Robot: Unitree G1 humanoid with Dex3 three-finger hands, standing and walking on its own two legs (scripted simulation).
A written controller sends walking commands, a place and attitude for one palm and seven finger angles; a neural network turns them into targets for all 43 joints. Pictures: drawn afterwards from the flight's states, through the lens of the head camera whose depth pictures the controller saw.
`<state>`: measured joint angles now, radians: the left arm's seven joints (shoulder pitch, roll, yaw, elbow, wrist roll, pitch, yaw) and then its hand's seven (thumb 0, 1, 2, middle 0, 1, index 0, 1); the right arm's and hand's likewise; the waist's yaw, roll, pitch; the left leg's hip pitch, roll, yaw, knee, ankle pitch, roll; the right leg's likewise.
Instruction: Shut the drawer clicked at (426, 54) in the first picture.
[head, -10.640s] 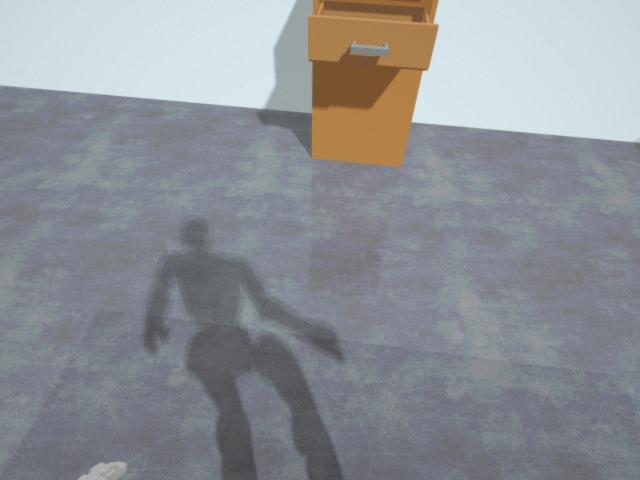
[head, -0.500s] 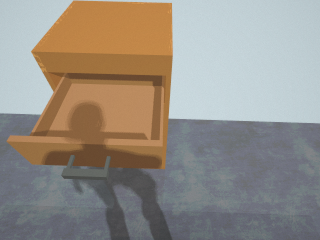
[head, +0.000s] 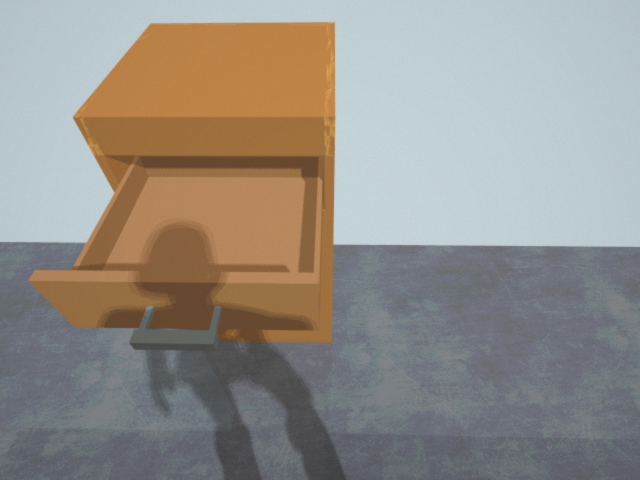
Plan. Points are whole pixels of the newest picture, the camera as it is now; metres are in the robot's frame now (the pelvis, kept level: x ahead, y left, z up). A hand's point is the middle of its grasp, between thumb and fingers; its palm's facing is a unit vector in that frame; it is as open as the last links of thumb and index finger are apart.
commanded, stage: look again from close up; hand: left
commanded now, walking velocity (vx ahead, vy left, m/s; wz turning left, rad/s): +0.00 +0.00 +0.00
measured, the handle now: (179, 326) +0.34 +0.24 -0.06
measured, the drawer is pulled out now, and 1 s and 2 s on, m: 0.30 0.30 0.30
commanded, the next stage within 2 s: raise the hand and make a fist in 0.50 s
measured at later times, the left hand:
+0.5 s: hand out of the picture +0.00 +0.15 -0.17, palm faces +0.03 -0.98 -0.19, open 7.3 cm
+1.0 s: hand (217, 458) +0.16 +0.14 -0.03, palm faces -0.02 -1.00 +0.03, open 6.0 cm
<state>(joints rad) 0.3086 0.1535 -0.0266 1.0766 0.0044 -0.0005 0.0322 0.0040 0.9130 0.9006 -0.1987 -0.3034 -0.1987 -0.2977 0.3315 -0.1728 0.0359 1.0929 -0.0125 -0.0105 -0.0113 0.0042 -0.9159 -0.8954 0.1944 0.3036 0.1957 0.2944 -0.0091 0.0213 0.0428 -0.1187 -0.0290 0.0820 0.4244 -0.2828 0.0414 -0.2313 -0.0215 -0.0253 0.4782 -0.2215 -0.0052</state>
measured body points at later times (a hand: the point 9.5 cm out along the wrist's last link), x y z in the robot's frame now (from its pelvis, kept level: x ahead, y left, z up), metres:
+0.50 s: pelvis +0.01 -0.01 +0.00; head +0.02 -0.02 +0.45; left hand +0.00 +0.20 -0.16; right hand +0.00 -0.22 -0.17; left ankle -0.03 +0.09 -0.74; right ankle +0.02 -0.12 -0.74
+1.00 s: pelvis -0.02 -0.03 -0.07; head +0.01 -0.01 +0.38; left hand +0.15 +0.19 -0.03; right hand +0.23 -0.28 -0.07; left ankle -0.03 +0.09 -0.74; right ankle +0.02 -0.12 -0.74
